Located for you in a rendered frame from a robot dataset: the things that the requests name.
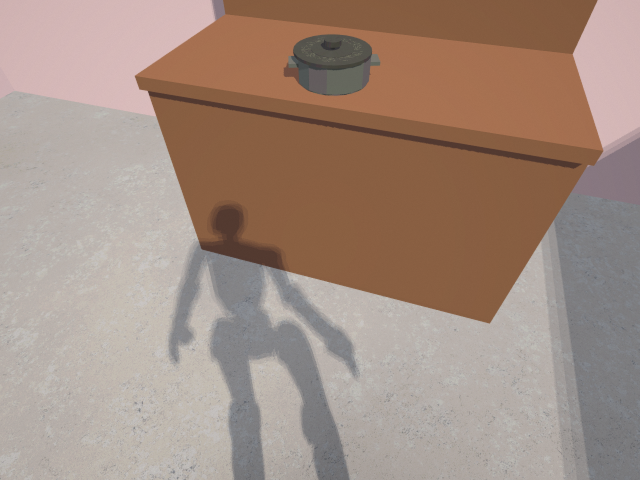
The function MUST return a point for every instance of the table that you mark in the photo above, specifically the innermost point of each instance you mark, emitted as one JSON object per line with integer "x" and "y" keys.
{"x": 432, "y": 185}

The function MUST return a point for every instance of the lid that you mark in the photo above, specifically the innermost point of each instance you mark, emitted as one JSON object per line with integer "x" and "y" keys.
{"x": 352, "y": 52}

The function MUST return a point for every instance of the pot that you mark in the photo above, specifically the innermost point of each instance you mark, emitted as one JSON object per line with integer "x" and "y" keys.
{"x": 334, "y": 82}

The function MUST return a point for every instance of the knob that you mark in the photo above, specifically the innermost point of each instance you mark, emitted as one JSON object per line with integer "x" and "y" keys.
{"x": 332, "y": 41}

